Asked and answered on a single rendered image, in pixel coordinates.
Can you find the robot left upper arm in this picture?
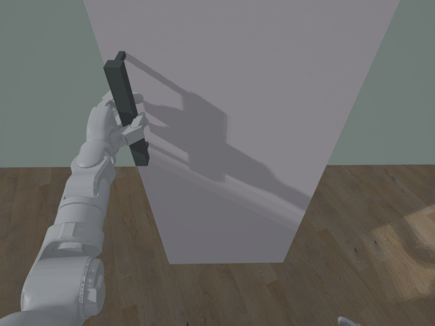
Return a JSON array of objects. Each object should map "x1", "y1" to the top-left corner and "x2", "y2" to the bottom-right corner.
[{"x1": 0, "y1": 256, "x2": 105, "y2": 326}]

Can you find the left robot forearm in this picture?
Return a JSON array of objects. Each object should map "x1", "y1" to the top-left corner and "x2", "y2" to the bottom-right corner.
[{"x1": 20, "y1": 140, "x2": 116, "y2": 311}]

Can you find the left robot hand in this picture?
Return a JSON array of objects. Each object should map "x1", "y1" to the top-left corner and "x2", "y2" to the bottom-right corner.
[{"x1": 86, "y1": 90, "x2": 149, "y2": 154}]

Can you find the fridge door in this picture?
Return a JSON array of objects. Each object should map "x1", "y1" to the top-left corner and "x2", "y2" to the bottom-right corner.
[{"x1": 84, "y1": 0, "x2": 400, "y2": 264}]

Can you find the handle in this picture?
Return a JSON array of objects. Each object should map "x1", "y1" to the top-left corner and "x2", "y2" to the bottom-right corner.
[{"x1": 103, "y1": 51, "x2": 150, "y2": 166}]

